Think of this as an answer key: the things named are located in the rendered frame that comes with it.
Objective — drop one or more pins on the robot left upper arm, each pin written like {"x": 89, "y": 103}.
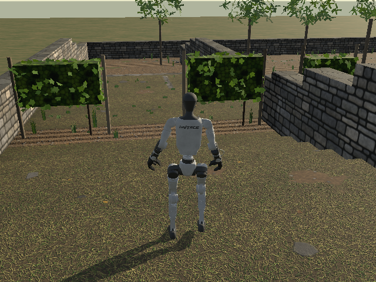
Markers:
{"x": 166, "y": 132}

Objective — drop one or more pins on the robot left forearm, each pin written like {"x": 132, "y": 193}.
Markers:
{"x": 156, "y": 152}

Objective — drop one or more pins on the left robot thigh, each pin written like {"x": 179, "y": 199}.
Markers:
{"x": 173, "y": 172}

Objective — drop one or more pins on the robot left foot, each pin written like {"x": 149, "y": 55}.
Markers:
{"x": 172, "y": 233}

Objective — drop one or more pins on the robot right upper arm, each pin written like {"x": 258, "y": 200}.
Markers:
{"x": 210, "y": 133}

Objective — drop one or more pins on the right robot hand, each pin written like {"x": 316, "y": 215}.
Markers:
{"x": 213, "y": 162}

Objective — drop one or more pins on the left robot hand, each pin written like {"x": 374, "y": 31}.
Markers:
{"x": 155, "y": 162}

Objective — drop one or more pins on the robot right forearm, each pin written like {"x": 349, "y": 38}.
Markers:
{"x": 216, "y": 154}

